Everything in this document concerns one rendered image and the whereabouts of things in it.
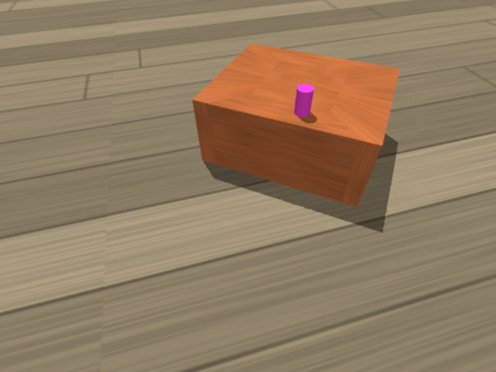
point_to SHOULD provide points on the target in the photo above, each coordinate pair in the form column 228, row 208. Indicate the can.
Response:
column 303, row 101

